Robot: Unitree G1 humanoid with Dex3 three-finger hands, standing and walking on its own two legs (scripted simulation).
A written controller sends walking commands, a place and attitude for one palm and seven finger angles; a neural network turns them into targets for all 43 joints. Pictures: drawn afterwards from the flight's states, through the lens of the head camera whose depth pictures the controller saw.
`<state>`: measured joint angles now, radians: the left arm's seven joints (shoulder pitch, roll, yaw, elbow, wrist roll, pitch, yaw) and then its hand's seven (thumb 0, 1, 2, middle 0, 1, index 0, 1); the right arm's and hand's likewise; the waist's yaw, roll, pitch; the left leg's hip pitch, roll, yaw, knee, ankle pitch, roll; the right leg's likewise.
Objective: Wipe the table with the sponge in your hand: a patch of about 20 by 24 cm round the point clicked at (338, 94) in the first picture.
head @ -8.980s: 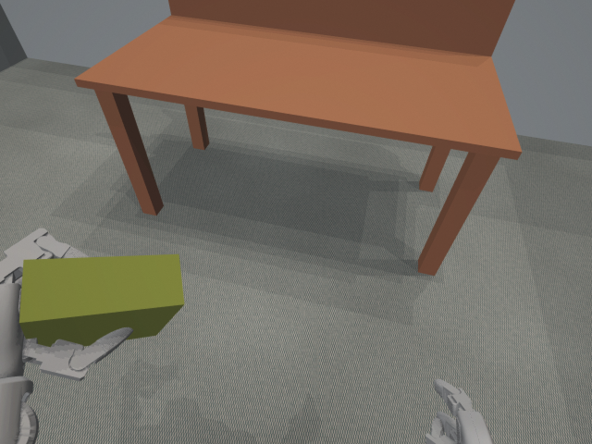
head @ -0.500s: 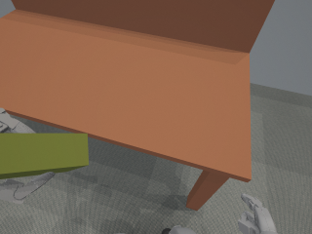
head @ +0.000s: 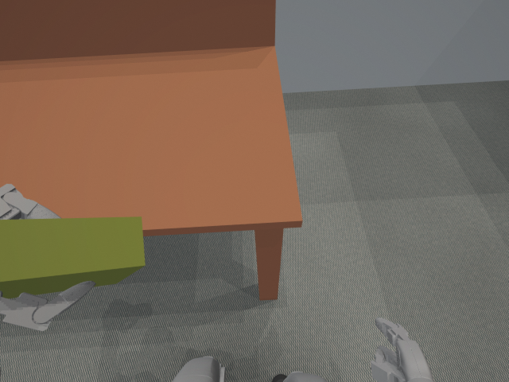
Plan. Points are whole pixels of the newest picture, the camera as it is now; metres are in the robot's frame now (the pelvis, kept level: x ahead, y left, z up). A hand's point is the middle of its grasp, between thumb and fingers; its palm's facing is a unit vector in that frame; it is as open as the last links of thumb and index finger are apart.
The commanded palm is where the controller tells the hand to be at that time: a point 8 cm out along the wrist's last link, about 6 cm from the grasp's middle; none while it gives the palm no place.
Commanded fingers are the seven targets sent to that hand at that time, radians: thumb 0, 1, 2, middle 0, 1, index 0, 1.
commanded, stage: turn to face it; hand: left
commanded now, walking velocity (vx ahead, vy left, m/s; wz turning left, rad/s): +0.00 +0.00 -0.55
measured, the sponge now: (88, 257) +0.23 +0.20 +0.15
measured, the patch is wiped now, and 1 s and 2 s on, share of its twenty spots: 0.00 0.00 0.00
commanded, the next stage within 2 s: come to a stop and stand still in 0.52 s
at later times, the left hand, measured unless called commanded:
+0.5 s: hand (149, 272) +0.21 +0.12 +0.17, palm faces +0.18 -0.86 -0.47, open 9.6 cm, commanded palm +0.16 +0.18 +0.18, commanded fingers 0.00 0.10 1.30 -1.20 -1.60 -1.20 -1.60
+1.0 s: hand (156, 322) +0.16 +0.10 +0.17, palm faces +0.11 -0.87 -0.48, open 9.6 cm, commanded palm +0.13 +0.16 +0.18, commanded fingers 0.00 0.10 1.30 -1.20 -1.60 -1.20 -1.60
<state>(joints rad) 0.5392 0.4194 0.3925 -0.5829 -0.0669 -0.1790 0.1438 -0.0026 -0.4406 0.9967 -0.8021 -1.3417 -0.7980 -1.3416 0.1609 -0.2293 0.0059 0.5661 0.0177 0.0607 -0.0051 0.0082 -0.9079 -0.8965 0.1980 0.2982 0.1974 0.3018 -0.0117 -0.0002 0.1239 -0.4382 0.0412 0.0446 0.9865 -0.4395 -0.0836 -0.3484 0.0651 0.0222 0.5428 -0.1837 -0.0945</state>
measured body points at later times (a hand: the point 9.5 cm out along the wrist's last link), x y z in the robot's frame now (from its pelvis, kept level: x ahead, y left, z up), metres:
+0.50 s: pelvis -0.06 -0.06 -0.01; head -0.02 -0.09 +0.44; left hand +0.20 +0.16 +0.19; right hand +0.06 -0.29 -0.12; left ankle -0.06 +0.12 -0.67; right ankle -0.01 -0.11 -0.73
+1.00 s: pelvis -0.10 -0.07 +0.00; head -0.10 -0.08 +0.45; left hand +0.15 +0.14 +0.20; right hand -0.02 -0.35 -0.08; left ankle -0.09 +0.06 -0.73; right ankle -0.05 -0.12 -0.72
